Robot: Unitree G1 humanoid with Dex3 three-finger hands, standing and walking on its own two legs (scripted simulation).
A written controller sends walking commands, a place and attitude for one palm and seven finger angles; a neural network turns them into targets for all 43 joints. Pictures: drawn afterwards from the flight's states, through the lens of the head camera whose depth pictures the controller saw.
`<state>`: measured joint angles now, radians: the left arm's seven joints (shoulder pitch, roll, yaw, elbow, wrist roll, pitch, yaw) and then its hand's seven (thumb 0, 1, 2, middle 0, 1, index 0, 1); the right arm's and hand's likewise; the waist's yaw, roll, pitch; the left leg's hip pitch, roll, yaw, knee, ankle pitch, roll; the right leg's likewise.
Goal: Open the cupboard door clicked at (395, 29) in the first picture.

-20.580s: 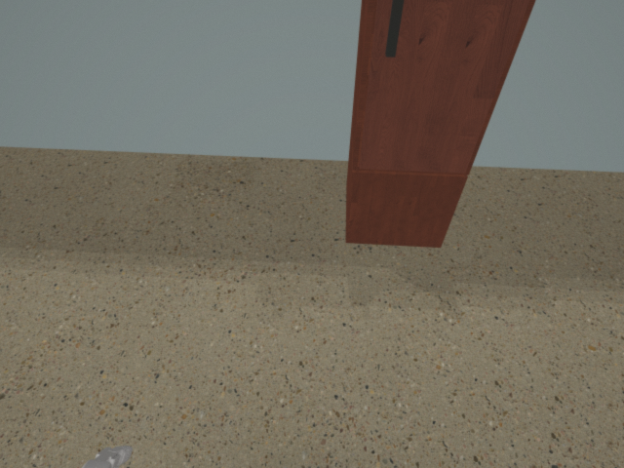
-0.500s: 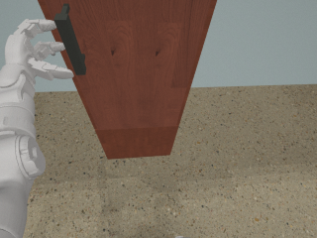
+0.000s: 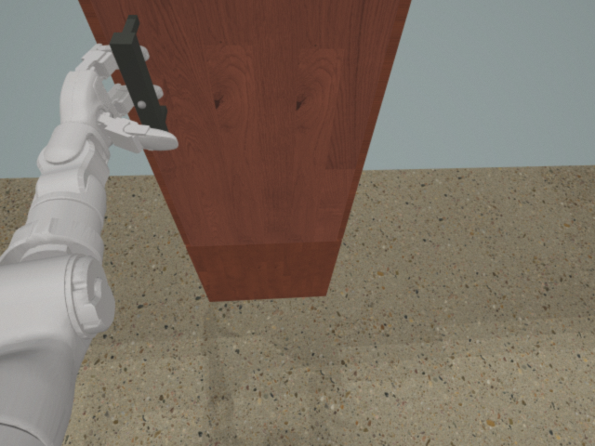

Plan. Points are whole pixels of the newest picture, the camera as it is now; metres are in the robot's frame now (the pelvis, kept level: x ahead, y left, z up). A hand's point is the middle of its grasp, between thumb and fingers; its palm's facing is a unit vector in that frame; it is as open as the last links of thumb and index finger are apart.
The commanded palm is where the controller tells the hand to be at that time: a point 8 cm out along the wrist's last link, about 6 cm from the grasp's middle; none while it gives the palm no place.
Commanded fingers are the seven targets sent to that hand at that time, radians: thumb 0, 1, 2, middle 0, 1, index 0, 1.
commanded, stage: slide the fingers in behind the handle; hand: left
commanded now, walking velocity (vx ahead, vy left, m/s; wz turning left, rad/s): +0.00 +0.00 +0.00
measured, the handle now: (146, 83) +0.56 +0.16 +0.16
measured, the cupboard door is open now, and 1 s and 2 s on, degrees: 0 0 13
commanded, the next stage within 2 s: close the thumb around the handle in 0.66 s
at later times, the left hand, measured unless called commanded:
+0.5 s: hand (157, 103) +0.51 +0.14 +0.16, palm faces +0.01 -1.00 +0.00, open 13.9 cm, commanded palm +0.49 +0.20 +0.16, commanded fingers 0.00 -0.50 0.30 -0.30 -1.20 -0.30 -1.20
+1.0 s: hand (152, 106) +0.50 +0.14 +0.17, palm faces +0.00 -1.00 +0.02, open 12.4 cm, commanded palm +0.48 +0.20 +0.16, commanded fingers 0.00 0.23 0.61 -0.35 -1.28 -0.35 -1.28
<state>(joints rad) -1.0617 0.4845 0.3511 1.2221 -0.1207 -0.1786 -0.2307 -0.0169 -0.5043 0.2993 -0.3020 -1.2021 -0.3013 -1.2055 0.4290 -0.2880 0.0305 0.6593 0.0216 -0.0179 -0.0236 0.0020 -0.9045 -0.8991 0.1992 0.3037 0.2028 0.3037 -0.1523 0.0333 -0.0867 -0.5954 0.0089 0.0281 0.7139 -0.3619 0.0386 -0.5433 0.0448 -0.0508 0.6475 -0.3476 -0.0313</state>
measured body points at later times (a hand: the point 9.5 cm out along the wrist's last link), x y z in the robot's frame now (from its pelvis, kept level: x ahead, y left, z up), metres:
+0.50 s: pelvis +0.00 -0.01 +0.00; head +0.07 -0.01 +0.45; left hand +0.51 +0.20 +0.17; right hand -0.01 -0.28 -0.11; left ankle -0.02 +0.09 -0.72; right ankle -0.03 -0.10 -0.72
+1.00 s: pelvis -0.01 -0.01 +0.00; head +0.06 -0.01 +0.45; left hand +0.49 +0.20 +0.17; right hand +0.00 -0.28 -0.11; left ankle -0.02 +0.09 -0.72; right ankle -0.03 -0.10 -0.72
